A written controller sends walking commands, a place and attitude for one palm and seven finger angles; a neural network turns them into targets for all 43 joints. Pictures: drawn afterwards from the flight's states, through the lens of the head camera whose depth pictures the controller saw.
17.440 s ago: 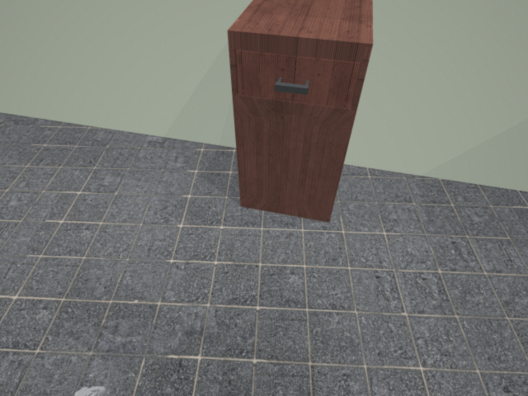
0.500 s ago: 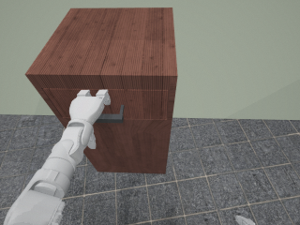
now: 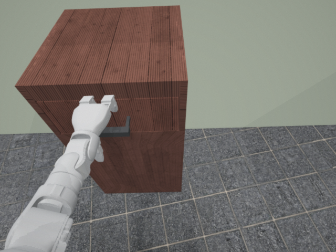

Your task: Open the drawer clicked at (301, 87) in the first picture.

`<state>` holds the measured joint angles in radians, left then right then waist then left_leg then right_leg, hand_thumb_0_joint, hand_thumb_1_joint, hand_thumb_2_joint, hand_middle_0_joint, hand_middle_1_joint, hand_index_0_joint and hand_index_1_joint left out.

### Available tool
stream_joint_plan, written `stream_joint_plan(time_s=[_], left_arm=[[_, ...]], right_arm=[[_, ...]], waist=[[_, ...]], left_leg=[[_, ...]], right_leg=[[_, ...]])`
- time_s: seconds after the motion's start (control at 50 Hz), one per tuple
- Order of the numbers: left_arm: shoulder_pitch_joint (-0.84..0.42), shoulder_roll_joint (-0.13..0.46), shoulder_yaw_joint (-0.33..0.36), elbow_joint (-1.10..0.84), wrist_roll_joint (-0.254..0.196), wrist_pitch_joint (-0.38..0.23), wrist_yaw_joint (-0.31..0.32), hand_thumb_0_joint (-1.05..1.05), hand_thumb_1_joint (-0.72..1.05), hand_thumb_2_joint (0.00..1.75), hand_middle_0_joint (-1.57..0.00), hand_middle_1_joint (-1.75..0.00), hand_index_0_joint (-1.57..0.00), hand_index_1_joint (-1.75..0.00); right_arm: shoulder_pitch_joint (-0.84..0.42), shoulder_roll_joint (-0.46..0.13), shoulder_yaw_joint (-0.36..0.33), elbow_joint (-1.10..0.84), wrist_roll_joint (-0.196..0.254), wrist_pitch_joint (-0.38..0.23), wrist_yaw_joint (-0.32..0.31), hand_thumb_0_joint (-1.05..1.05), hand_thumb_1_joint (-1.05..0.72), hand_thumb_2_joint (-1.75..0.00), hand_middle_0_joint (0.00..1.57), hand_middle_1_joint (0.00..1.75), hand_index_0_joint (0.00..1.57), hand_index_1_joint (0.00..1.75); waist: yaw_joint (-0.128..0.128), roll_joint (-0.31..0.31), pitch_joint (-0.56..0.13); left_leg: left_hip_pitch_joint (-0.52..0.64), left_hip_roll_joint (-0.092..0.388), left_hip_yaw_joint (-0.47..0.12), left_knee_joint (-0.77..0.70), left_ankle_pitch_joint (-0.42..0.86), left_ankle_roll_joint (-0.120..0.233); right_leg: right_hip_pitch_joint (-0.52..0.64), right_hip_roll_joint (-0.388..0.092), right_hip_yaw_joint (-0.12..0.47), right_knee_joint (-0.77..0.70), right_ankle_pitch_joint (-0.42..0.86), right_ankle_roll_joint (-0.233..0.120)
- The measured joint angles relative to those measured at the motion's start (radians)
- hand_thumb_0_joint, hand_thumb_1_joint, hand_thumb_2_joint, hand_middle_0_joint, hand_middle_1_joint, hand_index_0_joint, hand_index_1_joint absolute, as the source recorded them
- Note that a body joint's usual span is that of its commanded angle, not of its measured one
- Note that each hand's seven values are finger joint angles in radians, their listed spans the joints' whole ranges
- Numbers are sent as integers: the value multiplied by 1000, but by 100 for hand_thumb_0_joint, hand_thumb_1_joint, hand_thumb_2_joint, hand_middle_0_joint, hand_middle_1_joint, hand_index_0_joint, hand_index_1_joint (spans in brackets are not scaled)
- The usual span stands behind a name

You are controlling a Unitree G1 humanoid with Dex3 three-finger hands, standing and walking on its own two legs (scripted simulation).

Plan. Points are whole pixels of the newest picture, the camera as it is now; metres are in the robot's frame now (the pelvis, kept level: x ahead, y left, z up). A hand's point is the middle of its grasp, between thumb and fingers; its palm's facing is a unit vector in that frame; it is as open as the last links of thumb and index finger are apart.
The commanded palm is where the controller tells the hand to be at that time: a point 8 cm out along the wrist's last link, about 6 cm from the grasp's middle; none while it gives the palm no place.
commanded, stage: re-aim the fingers above the handle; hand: left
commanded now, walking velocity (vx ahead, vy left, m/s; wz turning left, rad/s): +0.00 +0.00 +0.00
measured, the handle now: (112, 126) +0.48 +0.18 -0.03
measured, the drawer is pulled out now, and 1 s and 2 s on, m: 0.00 0.00 0.00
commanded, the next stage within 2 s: lower the fingers behind the handle in 1.50 s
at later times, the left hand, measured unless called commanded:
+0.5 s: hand (94, 127) +0.43 +0.20 +0.03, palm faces +0.00 -0.02 -1.00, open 13.8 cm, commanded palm +0.40 +0.20 +0.08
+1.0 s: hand (95, 129) +0.42 +0.20 +0.03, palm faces -0.03 -0.03 -1.00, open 13.8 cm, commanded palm +0.40 +0.20 +0.09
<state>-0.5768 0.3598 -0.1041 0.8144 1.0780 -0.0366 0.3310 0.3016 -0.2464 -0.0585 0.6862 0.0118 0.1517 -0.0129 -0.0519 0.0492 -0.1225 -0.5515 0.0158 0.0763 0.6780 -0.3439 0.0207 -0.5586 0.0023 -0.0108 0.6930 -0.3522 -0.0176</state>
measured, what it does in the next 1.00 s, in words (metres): stands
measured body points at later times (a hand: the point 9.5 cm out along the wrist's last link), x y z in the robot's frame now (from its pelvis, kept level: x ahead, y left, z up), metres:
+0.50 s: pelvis -0.01 +0.01 +0.00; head +0.05 -0.01 +0.44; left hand +0.42 +0.20 +0.09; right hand +0.08 -0.26 -0.13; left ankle -0.01 +0.11 -0.72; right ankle -0.01 -0.11 -0.72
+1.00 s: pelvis +0.00 +0.01 +0.00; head +0.05 -0.01 +0.45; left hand +0.42 +0.20 +0.08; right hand +0.07 -0.26 -0.14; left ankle -0.01 +0.11 -0.72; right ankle -0.01 -0.11 -0.72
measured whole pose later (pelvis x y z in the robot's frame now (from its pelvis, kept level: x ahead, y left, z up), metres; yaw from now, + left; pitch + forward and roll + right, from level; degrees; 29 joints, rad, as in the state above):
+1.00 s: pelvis +0.00 +0.01 +0.00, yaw +0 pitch +13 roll +0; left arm -0.59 0.36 -0.15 0.82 1.05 0.02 0.31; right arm 0.30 -0.25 -0.07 0.69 0.01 0.14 -0.01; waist -0.04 0.05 -0.13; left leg -0.55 0.01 0.07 0.68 -0.35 0.03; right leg -0.55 0.00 -0.02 0.68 -0.35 -0.01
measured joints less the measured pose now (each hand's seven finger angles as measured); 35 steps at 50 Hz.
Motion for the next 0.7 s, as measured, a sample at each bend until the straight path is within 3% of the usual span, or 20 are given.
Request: stream_joint_plan(time_s=[0.1, 0.22, 0.36, 0.46, 0.56, 0.7], left_arm=[[8, 22, 18, 16, -6, 24, 7, 0, -49, 30, -32, -120, -32, -120], [22, 26, -14, -5, -27, 14, -23, -1, -49, 30, -32, -121, -32, -120], [-16, 1, -38, 15, 1, -13, 4, -1, -49, 30, -32, -121, -32, -120], [-67, 1, -19, 70, 9, 25, 27, 0, -49, 30, -32, -121, -32, -120], [-81, 10, -21, 88, -11, 57, -8, 0, -49, 30, -32, -121, -32, -120], [-38, 0, -21, 33, -9, -2, -28, -1, -49, 30, -32, -121, -32, -120]], right_arm=[[7, -3, -3, 6, 4, -4, 0, 0, -91, -90, 20, 30, 20, 30], [10, -9, -12, 8, 6, -15, -2, 0, -91, -90, 20, 30, 20, 30], [-21, -9, -7, 4, 1, -28, -1, 0, -91, -90, 20, 30, 20, 30], [-40, -2, 3, -5, 0, -32, 3, 0, -91, -90, 20, 30, 20, 30], [-23, 5, 7, -14, 0, -27, 5, 0, -91, -90, 20, 30, 20, 30], [8, 6, 2, -7, -6, -19, 3, 0, -91, -90, 20, 30, 20, 30]], waist=[[-2, 0, -1], [7, -1, 1], [7, -10, 5], [-1, -10, 3], [-3, -5, -2], [0, -5, -4]], left_leg=[[3, 2, 5, -9, 6, 1], [12, -2, -4, -13, 10, 4], [-8, -8, -11, 8, 7, 8], [-30, -7, -5, 17, 6, 10], [-32, -6, -2, 13, 5, 11], [-29, -5, -3, 18, -5, 12]], right_leg=[[1, 3, 5, -11, 9, 1], [19, -1, -4, -23, 14, 4], [3, -8, -10, -5, 9, 7], [-21, -8, -4, 6, 9, 9], [-24, -6, -1, -1, 12, 11], [-19, -5, -1, -1, 4, 12]])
